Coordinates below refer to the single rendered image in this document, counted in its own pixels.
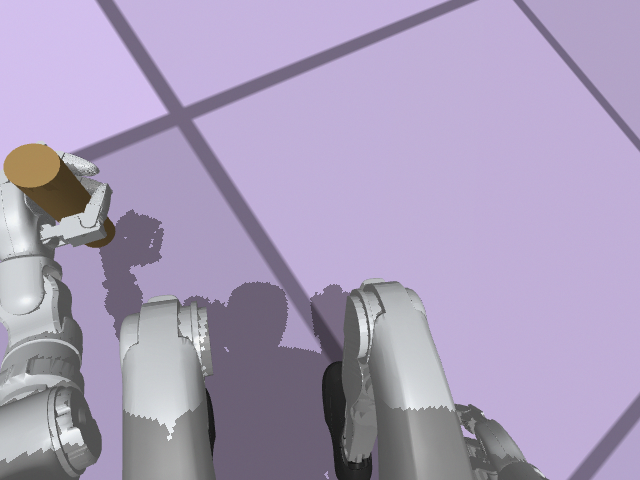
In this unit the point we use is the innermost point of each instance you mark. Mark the right robot foot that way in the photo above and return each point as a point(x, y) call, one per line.
point(334, 403)

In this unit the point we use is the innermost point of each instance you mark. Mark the right robot arm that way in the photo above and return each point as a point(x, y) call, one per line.
point(521, 471)

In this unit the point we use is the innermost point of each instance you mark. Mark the can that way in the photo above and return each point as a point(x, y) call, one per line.
point(40, 173)

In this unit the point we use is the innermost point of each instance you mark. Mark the left robot arm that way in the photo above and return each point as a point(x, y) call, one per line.
point(46, 428)

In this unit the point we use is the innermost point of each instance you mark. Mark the left robot hand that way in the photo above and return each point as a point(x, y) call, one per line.
point(27, 229)

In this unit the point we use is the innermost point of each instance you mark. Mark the right robot hand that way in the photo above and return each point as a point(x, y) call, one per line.
point(494, 448)

